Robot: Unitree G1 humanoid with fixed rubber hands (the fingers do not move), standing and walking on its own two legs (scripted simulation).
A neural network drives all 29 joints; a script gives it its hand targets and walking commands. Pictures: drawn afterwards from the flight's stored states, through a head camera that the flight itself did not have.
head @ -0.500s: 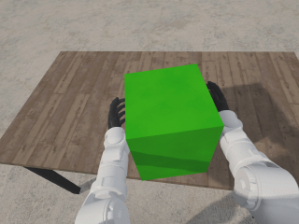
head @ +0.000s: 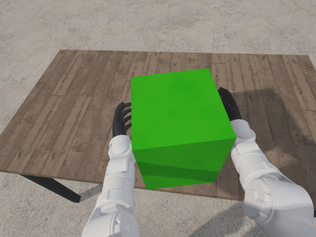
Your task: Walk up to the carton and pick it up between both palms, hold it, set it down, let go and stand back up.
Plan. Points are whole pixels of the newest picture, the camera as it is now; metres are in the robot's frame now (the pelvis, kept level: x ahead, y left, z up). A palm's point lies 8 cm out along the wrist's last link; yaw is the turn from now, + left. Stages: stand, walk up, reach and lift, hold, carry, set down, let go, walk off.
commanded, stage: set down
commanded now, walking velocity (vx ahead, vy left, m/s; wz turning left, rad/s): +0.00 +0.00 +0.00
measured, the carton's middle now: (175, 133) +0.40 +0.05 +0.01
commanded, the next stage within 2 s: none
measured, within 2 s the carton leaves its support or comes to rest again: neither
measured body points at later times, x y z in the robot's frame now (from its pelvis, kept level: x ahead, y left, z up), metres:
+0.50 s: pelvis +0.00 +0.00 +0.00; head +0.08 +0.00 +0.44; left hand +0.38 +0.20 +0.03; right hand +0.46 -0.09 +0.04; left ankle +0.00 +0.14 -0.74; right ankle -0.02 -0.06 -0.74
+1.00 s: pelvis +0.00 +0.01 +0.00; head +0.08 +0.02 +0.44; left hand +0.38 +0.20 +0.03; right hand +0.46 -0.09 +0.04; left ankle +0.01 +0.14 -0.74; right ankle -0.02 -0.06 -0.74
